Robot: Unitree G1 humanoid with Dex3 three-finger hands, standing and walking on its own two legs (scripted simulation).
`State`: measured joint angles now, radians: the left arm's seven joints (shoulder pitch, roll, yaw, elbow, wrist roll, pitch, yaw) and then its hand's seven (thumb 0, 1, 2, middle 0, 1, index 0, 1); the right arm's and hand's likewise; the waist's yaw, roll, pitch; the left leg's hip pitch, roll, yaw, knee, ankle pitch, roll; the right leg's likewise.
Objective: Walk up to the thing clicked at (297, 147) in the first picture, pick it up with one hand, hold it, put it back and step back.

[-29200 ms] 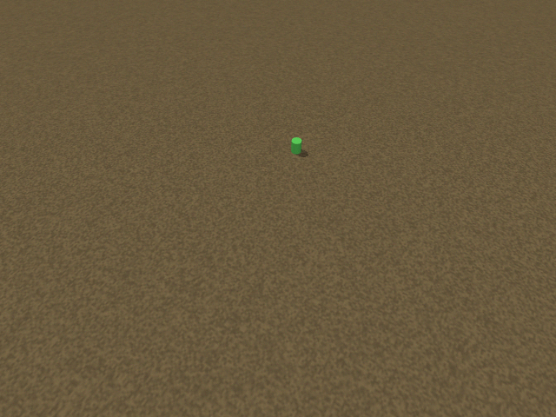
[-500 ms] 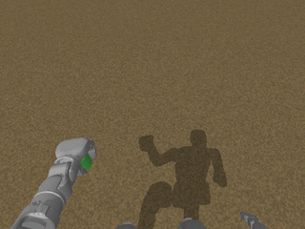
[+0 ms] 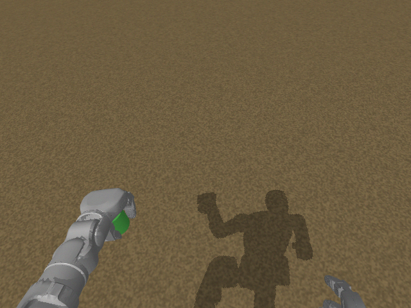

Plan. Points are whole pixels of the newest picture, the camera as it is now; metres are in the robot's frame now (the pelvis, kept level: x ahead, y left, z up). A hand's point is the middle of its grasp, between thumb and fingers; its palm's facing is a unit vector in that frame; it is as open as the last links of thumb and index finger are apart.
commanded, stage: hold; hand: left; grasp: from above
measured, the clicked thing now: (113, 218) +0.32 +0.23 -0.06
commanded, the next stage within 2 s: crouch in 1.36 s
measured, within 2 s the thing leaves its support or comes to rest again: neither
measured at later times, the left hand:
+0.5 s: hand (110, 228) +0.28 +0.21 -0.03, palm faces -0.44 -0.06 -0.89, open 7.2 cm
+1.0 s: hand (109, 223) +0.29 +0.21 -0.01, palm faces -0.45 -0.07 -0.89, open 7.2 cm
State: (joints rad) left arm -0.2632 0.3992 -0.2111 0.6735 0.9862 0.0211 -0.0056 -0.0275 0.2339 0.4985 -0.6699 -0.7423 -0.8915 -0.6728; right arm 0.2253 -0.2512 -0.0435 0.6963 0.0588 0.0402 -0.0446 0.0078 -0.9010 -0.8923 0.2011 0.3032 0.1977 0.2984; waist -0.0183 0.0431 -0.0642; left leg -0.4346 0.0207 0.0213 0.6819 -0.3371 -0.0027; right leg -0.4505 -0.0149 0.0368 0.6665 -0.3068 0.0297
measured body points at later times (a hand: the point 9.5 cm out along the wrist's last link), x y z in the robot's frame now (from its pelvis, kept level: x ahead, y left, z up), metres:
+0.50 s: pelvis -0.01 +0.00 +0.01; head +0.00 -0.03 +0.46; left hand +0.30 +0.22 +0.03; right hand +0.13 -0.26 -0.11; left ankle +0.01 +0.12 -0.72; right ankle +0.02 -0.14 -0.72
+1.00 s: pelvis +0.00 -0.01 +0.01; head +0.01 -0.03 +0.46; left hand +0.31 +0.21 +0.04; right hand +0.15 -0.25 -0.10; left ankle +0.01 +0.12 -0.72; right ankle +0.02 -0.14 -0.72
